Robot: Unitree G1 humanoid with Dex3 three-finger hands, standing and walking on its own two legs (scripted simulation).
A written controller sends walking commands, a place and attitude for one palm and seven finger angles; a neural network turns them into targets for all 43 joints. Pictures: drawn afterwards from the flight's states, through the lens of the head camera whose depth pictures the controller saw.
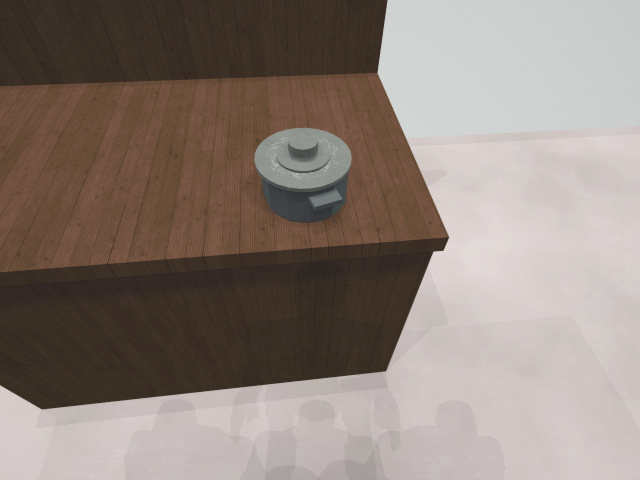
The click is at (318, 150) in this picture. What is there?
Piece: lid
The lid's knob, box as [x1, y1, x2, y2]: [288, 131, 317, 157]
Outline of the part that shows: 290,135 288,138 288,150 292,155 297,157 309,157 317,151 317,138 312,133 301,131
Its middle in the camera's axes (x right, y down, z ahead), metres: -0.03 -0.16 +0.68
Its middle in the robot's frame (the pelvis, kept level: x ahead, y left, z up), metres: +0.63 +0.07 +0.06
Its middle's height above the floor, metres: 0.84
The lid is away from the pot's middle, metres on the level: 0.00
